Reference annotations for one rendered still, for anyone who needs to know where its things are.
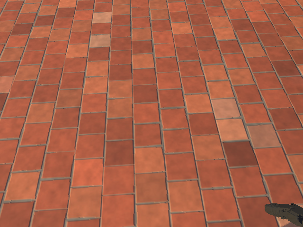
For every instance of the right robot hand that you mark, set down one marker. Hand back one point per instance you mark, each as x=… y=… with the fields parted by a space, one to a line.
x=291 y=212

